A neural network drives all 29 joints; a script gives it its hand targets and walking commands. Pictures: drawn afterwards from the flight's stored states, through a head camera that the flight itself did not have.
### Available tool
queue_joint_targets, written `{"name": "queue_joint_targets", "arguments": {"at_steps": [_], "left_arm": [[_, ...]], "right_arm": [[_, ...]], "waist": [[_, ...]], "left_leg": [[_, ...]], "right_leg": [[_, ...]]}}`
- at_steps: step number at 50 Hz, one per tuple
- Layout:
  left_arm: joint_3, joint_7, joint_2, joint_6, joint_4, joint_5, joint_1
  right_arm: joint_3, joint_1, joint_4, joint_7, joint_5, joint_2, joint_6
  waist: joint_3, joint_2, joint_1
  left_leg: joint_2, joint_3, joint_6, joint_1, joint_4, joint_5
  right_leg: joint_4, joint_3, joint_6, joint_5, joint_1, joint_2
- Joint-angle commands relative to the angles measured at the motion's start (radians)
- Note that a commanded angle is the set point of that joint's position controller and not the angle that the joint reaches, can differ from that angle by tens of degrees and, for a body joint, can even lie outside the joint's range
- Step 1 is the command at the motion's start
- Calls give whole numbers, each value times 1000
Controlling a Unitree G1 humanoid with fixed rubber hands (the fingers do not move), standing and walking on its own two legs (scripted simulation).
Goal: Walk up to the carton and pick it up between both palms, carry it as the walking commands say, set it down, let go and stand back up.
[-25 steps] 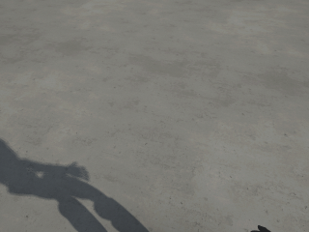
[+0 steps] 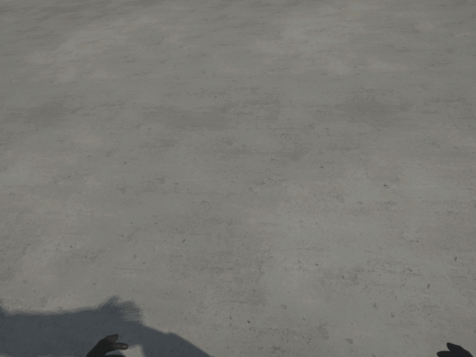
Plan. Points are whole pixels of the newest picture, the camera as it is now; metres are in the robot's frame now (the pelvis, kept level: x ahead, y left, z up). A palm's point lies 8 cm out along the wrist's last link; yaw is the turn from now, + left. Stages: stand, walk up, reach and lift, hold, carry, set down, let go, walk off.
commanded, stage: walk up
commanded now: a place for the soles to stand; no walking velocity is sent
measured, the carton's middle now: out of the picture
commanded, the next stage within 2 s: none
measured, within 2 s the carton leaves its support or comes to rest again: neither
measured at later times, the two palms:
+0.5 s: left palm (164, 296) +0.25 +0.20 -0.07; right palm out of the picture +0.11 -0.41 -0.05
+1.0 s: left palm (245, 239) +0.37 +0.04 -0.07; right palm out of the picture +0.10 -0.53 -0.07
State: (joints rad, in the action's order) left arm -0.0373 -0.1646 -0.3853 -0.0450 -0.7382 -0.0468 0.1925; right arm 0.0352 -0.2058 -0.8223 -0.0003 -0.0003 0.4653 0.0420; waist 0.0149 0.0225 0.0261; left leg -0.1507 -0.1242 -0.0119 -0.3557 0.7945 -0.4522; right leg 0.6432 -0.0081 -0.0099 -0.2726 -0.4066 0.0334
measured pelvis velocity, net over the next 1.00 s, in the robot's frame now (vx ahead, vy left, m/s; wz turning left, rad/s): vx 0.13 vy -0.18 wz -0.43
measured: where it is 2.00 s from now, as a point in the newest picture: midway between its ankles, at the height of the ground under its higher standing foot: (402, 330)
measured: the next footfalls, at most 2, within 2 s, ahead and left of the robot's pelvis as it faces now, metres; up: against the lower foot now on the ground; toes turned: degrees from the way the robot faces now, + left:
left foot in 0.36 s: +0.18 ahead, +0.04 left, +0.00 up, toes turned -3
right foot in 0.72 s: +0.13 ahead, -0.31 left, +0.00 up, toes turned -16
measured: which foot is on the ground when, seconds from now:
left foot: up 0.00-0.34, down 0.36-0.74, up 0.76-1.00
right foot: down 0.00-0.36, up 0.38-0.70, down 0.72-1.00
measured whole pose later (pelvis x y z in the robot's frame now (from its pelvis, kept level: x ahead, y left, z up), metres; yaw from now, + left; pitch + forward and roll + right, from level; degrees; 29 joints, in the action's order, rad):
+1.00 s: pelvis +0.13 -0.18 +0.02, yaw -25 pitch +6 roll +0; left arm -0.04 -0.19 -0.41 -0.05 -0.71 -0.04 0.19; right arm 0.04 -0.21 -0.82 -0.01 0.00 0.48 0.09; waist -0.02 0.01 0.02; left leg -0.03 -0.16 0.00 -0.40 0.54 -0.36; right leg 0.43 -0.13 -0.02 -0.19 -0.33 -0.05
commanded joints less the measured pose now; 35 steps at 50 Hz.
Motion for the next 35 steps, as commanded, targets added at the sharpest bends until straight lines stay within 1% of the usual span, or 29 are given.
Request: {"name": "queue_joint_targets", "arguments": {"at_steps": [1, 2, 3, 4, 5, 6, 7, 8, 10, 12, 13, 14, 15, 16, 17, 18, 19, 20, 21, 22, 23, 25, 28, 29, 31, 32, 33, 34, 35], "left_arm": [[-159, 37, -376, 15, 138, 9, -13], [-154, 37, -352, 17, 145, 7, -20], [-149, 35, -334, 19, 146, 9, -12], [-146, 32, -320, 21, 150, 10, -5], [-143, 31, -308, 20, 154, 7, -7], [-139, 29, -298, 19, 158, 3, -16], [-136, 28, -290, 17, 159, 1, -26], [-134, 27, -285, 15, 159, -2, -36], [-128, 21, -276, 13, 162, -6, -51], [-121, 14, -261, 15, 170, -6, -67], [-116, 10, -250, 17, 174, -6, -79], [-109, 6, -236, 19, 181, -5, -99], [-100, 0, -219, 20, 195, -1, -143], [-87, -4, -187, 25, 212, 4, -185], [-74, -7, -134, 31, 208, 6, -155], [-82, -2, -163, 28, 182, -15, -80], [-96, -3, -215, 23, 160, -9, -50], [-104, -13, -243, 15, 152, 1, -8], [-114, -24, -278, 6, 149, 11, 24], [-124, -33, -286, -3, 140, 20, 26], [-127, -38, -280, -6, 133, 22, 25], [-119, -49, -257, -7, 120, 26, -9], [-108, -56, -225, 0, 113, 29, -60], [-106, -55, -220, 3, 115, 30, -75], [-106, -53, -219, 10, 123, 28, -101], [-107, -50, -223, 13, 123, 26, -101], [-112, -45, -231, 17, 118, 23, -89], [-118, -38, -238, 22, 104, 17, -51], [-128, -28, -251, 27, 78, 8, 6]], "right_arm": [[89, 67, 59, -13, -25, 205, 32], [92, 41, 46, -13, -22, 219, 35], [89, 17, 43, -14, -21, 224, 40], [82, 11, 47, -16, -19, 220, 43], [77, 4, 42, -18, -17, 212, 45], [73, 0, 37, -21, -17, 202, 46], [71, -2, 31, -24, -17, 197, 47], [70, -2, 27, -27, -17, 196, 48], [71, -7, 22, -32, -17, 201, 52], [72, -22, 19, -37, -18, 203, 59], [72, -33, 17, -39, -17, 202, 64], [72, -54, 12, -41, -17, 199, 69], [75, -97, -2, -42, -16, 200, 74], [89, -165, -20, -44, -25, 229, 76], [114, -172, -23, -51, -44, 298, 73], [125, -76, 13, -59, -53, 327, 77], [121, 18, 37, -61, -50, 318, 83], [121, 116, 52, -59, -37, 316, 91], [122, 180, 68, -52, -30, 316, 93], [121, 181, 72, -45, -34, 308, 92], [123, 172, 67, -40, -42, 307, 91], [131, 135, 56, -33, -51, 319, 87], [138, 69, 37, -15, -56, 329, 77], [139, 48, 32, -8, -58, 329, 75], [141, 21, 19, 1, -58, 327, 71], [140, 20, 14, 5, -56, 324, 69], [140, 28, 11, 7, -51, 316, 65], [139, 52, 14, 10, -43, 308, 60], [135, 74, 22, 14, -37, 290, 51]], "waist": [[-12, -229, 25], [-56, -221, 18], [-105, -236, 17], [-148, -238, 21], [-177, -225, 24], [-186, -214, 25], [-178, -209, 27], [-160, -211, 28], [-144, -209, 25], [-159, -195, 18], [-175, -184, 10], [-195, -167, -5], [-221, -141, -42], [-265, -80, -90], [-324, 175, -102], [-337, 165, -60], [-251, 101, -7], [-188, 87, 49], [-180, 91, 74], [-156, 96, 68], [-121, 87, 61], [-85, 87, 24], [-108, 76, -22], [-128, 76, -35], [-172, 83, -48], [-196, 85, -44], [-216, 89, -32], [-234, 81, -2], [-249, 29, 38]], "left_leg": [[110, 96, 8, -420, 175, 16], [124, 91, 5, -382, 146, 45], [141, 85, 4, -347, 89, 55], [157, 80, 3, -321, 27, 66], [172, 78, 0, -302, -19, 76], [181, 77, 0, -291, -57, 88], [187, 77, 1, -280, -87, 100], [188, 80, 4, -259, -115, 114], [183, 90, 18, -180, -177, 144], [174, 101, 32, -82, -241, 185], [169, 104, 40, -12, -287, 211], [163, 100, 50, 91, -357, 256], [148, 95, 69, 295, -456, 343], [99, 133, 105, 592, -517, 397], [-121, 360, 176, 743, -560, 287], [-341, 409, 239, 630, -555, 133], [-364, 408, 256, 452, -594, 36], [-371, 364, 245, 330, -612, -1], [-357, 290, 220, 244, -608, 7], [-315, 222, 189, 175, -610, -6], [-274, 183, 178, 146, -616, -22], [-238, 123, 175, 189, -622, -14], [-171, 39, 169, 313, -581, 53], [-156, 20, 168, 362, -560, 83], [-158, -4, 167, 447, -516, 133], [-162, -20, 163, 463, -488, 163], [-163, -36, 159, 455, -448, 182], [-150, -68, 148, 402, -383, 177], [-107, -100, 125, 291, -270, 124]], "right_leg": [[-442, -503, -154, -99, 307, 127], [-415, -474, -156, -5, 342, 110], [-392, -450, -151, 109, 393, 92], [-381, -446, -158, 207, 442, 90], [-375, -439, -157, 265, 479, 86], [-376, -437, -159, 290, 495, 84], [-384, -443, -158, 279, 490, 83], [-399, -457, -155, 238, 460, 84], [-419, -482, -151, 186, 382, 91], [-411, -476, -138, 169, 312, 82], [-400, -457, -125, 163, 269, 67], [-380, -418, -99, 159, 204, 39], [-338, -341, -49, 131, 55, -8], [-263, -238, 29, 107, -173, -79], [-20, -133, 63, -51, -341, -157], [190, -162, 62, -81, -342, -28], [282, -160, 63, -62, -308, 25], [334, -168, 52, -7, -270, 67], [322, -159, 44, 9, -210, 105], [287, -131, 30, 6, -153, 110], [278, -96, 21, 11, -144, 91], [244, -57, 26, 16, -177, 76], [128, 9, 24, 20, -187, 56], [82, 21, 22, 11, -185, 54], [-13, 36, 13, -5, -176, 59], [-59, 41, 8, -16, -151, 60], [-105, 45, -1, -23, -108, 58], [-175, 57, -12, 18, -15, 48], [-254, 47, -31, 70, 125, 19]]}}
